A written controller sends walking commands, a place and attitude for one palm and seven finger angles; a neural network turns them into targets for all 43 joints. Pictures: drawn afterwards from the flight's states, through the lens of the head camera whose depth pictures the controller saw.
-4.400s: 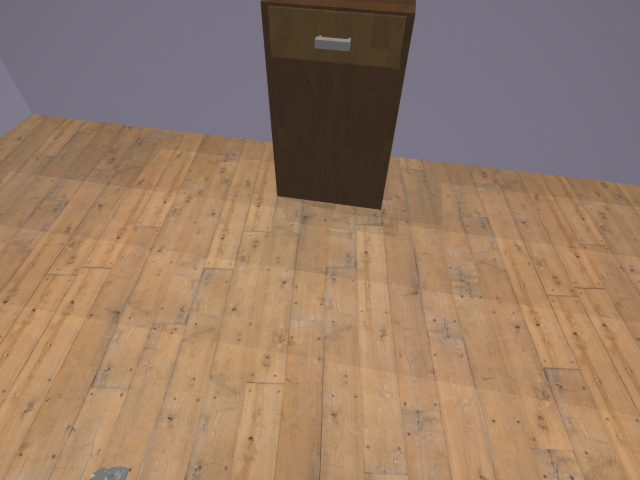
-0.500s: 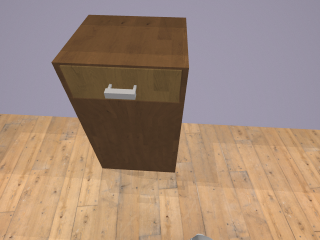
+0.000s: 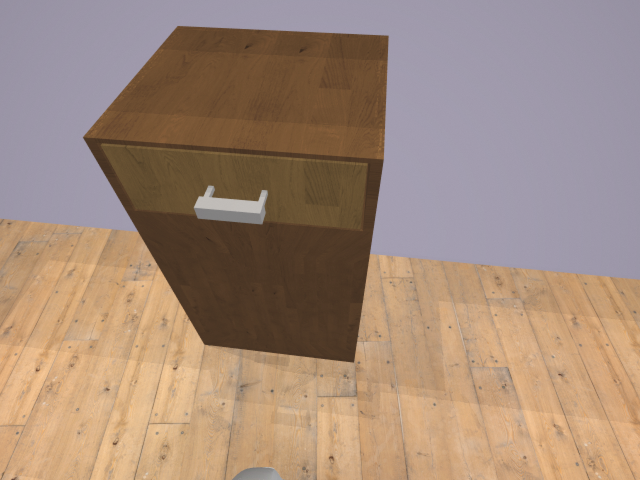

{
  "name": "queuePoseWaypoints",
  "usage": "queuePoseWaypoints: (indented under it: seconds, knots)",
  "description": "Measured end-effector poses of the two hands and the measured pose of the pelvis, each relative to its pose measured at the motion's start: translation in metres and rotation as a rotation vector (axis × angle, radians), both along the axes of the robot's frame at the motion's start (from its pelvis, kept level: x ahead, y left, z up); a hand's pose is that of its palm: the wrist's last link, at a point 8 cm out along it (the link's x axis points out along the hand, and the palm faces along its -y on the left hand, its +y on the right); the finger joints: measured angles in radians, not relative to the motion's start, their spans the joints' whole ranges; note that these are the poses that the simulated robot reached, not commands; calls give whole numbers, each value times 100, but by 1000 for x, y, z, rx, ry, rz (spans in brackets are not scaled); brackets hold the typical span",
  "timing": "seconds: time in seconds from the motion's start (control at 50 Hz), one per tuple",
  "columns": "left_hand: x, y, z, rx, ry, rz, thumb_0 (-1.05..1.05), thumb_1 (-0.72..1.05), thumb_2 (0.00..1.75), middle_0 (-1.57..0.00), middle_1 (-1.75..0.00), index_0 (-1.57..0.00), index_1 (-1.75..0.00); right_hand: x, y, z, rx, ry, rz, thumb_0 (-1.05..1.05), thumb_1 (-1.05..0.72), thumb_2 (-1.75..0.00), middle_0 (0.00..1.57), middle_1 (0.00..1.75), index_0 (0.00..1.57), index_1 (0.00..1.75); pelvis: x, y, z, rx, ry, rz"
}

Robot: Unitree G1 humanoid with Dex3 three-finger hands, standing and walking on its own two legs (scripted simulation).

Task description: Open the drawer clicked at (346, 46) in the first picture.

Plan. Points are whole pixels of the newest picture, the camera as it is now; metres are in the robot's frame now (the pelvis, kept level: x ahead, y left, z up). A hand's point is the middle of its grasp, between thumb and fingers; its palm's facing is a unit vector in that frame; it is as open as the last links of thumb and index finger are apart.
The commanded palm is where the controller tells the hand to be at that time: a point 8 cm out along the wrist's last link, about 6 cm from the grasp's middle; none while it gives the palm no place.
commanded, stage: come to a stop and stand still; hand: left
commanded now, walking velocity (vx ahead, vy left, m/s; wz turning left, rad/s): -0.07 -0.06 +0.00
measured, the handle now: (233, 201) +0.55 +0.21 -0.02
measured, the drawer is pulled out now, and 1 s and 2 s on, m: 0.00 0.00 0.00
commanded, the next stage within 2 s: look again from close up in 1.74 s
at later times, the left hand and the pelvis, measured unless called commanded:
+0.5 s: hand out of the picture +0.01 +0.18 -0.17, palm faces -0.01 -0.97 -0.24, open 7.4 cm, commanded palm none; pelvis -0.02 +0.00 +0.00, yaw -1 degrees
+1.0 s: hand out of the picture -0.03 +0.12 -0.18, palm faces +0.04 -0.99 -0.15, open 7.3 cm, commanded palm none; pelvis +0.00 -0.03 +0.00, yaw +1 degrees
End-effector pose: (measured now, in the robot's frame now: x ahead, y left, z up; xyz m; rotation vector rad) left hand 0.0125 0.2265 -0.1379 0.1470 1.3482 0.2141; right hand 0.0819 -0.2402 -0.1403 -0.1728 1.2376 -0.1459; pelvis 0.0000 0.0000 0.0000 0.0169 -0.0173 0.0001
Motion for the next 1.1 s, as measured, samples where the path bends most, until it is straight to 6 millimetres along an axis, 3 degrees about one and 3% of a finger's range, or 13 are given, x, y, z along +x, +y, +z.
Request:
queuePoseWaypoints:
  seconds: [0.1,0.26,0.4,0.58,0.68,0.78,0.92,1.1]
  knots:
    - [-4,23,-19,-21,23,19,0,92,90,-20,-30,-20,-30,23,17,6,-43,-63,41,0,-92,-90,20,30,20,30,2,17,-10,-25,-1,10]
    - [-6,39,-12,-12,37,-8,0,91,90,-20,-30,-20,-30,5,43,11,-15,-41,44,0,-91,-90,20,30,20,30,-6,22,-1,-14,10,-10]
    - [-6,25,-5,15,24,-62,0,91,90,-20,-30,-20,-30,-34,26,-4,29,-6,-34,-1,-92,-90,20,30,21,30,-15,7,-4,12,14,-25]
    - [-13,-14,0,-5,1,-74,0,92,90,-20,-30,-20,-30,-108,-5,-10,27,149,-84,0,-92,-90,20,30,20,30,-20,-14,1,-9,-20,-8]
    - [-23,-27,-4,-26,29,-59,0,93,90,-20,-30,-20,-30,-143,-8,-8,29,248,-94,0,-92,-90,20,30,20,30,-20,-23,1,-13,-20,-2]
    - [-35,-39,-7,-50,68,-41,0,92,90,-20,-30,-20,-30,-162,-3,-6,42,314,-99,0,-92,-90,20,30,20,30,-17,-28,1,-16,-14,3]
    - [-46,-52,-9,-78,112,-14,0,92,90,-20,-30,-20,-30,-152,7,-7,63,317,-93,0,-91,-90,20,30,20,30,-9,-30,1,-16,-7,8]
    - [-43,-55,-10,-83,119,10,0,91,90,-20,-30,-20,-30,-101,13,-10,63,227,-53,0,-92,-90,20,30,20,30,4,-27,1,-12,-2,11]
